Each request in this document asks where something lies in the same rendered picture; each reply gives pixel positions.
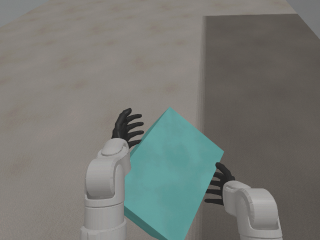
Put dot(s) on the robot right hand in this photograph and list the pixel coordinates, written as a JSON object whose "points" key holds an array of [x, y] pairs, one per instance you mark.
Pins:
{"points": [[225, 177]]}

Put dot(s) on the robot left hand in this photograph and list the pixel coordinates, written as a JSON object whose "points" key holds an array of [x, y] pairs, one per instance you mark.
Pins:
{"points": [[121, 128]]}

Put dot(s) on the carton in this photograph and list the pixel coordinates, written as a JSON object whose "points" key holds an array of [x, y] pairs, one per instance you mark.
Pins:
{"points": [[171, 169]]}

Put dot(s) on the left robot forearm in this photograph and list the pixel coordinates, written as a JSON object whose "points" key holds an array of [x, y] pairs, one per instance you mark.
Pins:
{"points": [[104, 193]]}

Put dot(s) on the right robot forearm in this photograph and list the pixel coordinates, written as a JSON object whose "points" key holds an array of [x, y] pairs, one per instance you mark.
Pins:
{"points": [[255, 209]]}

